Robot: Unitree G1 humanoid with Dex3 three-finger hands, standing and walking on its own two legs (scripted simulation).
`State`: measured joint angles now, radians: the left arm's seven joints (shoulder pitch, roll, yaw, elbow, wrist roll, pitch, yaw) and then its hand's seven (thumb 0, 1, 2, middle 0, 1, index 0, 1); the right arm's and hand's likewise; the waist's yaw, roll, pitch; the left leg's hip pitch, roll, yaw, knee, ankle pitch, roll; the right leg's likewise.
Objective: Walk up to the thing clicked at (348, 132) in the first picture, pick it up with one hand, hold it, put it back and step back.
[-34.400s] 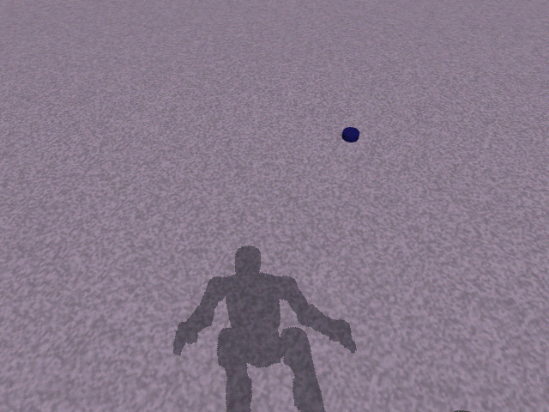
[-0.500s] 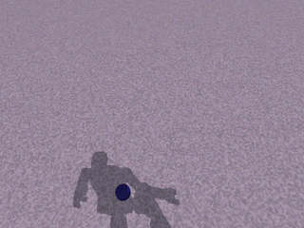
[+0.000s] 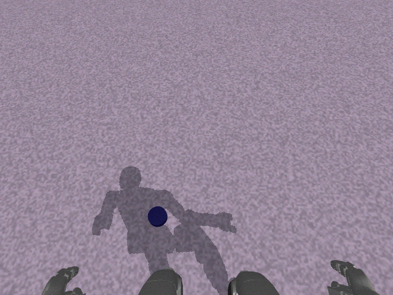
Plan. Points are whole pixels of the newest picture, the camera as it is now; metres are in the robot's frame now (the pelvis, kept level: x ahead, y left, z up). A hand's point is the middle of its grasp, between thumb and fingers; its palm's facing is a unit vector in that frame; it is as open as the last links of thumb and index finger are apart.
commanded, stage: step back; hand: left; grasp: from above
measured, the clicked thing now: (157, 216) +0.46 +0.23 -0.74
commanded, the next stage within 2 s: none
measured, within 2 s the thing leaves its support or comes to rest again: neither
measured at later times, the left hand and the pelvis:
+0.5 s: hand out of the picture +0.03 +0.29 -0.16, palm faces -0.09 -0.92 -0.38, open 7.4 cm; pelvis -0.09 +0.03 +0.00, yaw -3 degrees
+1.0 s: hand out of the picture -0.08 +0.31 -0.15, palm faces -0.01 -0.92 -0.39, open 7.4 cm; pelvis -0.22 +0.04 -0.01, yaw -1 degrees
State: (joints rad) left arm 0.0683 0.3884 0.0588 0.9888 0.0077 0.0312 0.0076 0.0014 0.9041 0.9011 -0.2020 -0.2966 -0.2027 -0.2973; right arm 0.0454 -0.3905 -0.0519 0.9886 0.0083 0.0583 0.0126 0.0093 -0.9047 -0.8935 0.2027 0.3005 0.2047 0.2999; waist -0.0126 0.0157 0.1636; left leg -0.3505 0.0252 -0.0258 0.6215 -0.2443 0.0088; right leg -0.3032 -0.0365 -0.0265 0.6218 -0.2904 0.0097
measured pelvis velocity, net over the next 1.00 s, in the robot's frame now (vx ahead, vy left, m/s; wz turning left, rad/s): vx -0.22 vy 0.04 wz -0.01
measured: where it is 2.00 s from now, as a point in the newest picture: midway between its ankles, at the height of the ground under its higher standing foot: outside the picture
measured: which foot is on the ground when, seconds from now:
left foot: down 0.00-0.00, up 0.02-0.18, down 0.20-0.60, up 0.62-0.92, down 0.94-1.00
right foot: down 0.00-0.22, up 0.24-0.56, down 0.58-0.96, up 0.98-1.00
